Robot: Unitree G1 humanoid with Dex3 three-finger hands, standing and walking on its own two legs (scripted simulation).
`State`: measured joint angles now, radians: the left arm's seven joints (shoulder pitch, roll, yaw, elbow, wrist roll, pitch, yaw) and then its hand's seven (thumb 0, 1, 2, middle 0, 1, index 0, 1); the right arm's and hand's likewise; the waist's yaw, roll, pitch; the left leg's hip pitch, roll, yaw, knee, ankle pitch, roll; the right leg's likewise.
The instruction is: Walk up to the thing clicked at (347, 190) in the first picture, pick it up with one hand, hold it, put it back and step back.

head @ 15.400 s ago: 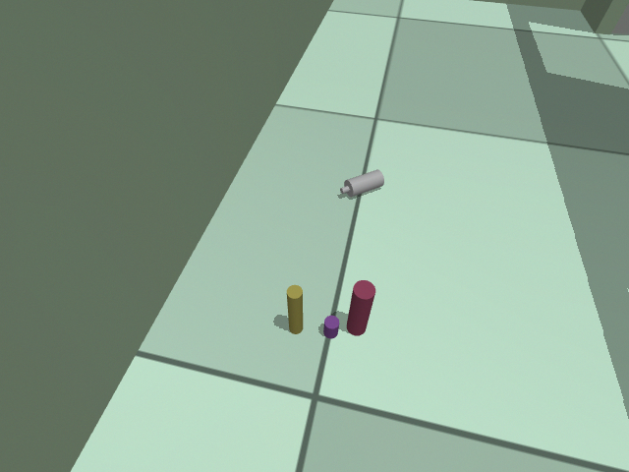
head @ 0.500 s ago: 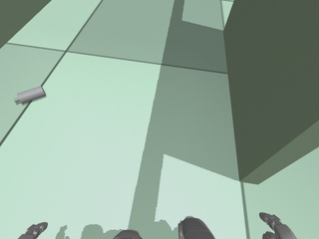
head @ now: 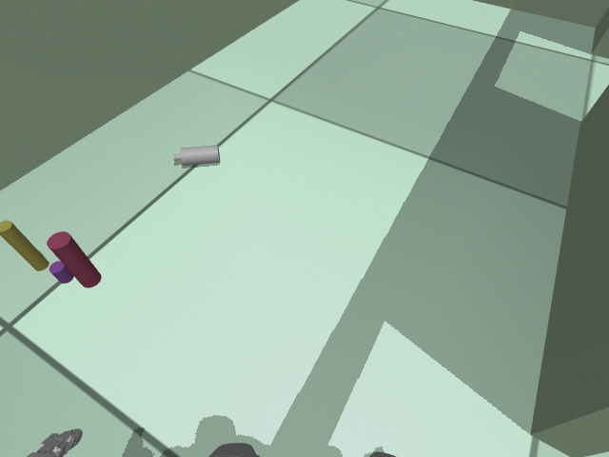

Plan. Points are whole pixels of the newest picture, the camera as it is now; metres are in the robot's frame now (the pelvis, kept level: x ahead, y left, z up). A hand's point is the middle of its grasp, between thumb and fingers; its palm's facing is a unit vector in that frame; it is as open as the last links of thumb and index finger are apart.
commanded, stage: walk up
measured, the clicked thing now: (196, 155) +1.43 +0.54 -0.71
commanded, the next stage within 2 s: stand in 1.30 s
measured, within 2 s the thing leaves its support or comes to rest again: neither
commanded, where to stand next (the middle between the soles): +0.09 -0.01 m, yaw +12 degrees
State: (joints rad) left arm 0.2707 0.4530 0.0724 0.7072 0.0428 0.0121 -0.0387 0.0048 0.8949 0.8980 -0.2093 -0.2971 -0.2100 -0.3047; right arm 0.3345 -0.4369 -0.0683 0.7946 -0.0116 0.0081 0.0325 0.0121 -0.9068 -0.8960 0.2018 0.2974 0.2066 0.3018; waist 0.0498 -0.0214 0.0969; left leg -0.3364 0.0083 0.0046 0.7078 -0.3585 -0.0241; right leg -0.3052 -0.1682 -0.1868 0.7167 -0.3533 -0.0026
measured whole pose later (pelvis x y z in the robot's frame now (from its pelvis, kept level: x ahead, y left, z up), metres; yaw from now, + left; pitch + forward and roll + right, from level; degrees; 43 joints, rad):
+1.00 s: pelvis +0.02 +0.00 +0.01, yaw +15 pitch -2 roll +0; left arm 0.16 0.38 0.00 0.98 0.01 -0.01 -0.02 0.01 0.90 0.90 -0.21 -0.30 -0.21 -0.30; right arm 0.16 -0.38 -0.01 1.01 0.00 -0.02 0.00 0.01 -0.91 -0.90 0.20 0.30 0.21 0.30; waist 0.01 -0.01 0.06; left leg -0.28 -0.01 -0.06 0.62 -0.31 0.00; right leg -0.25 -0.06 -0.04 0.60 -0.31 0.03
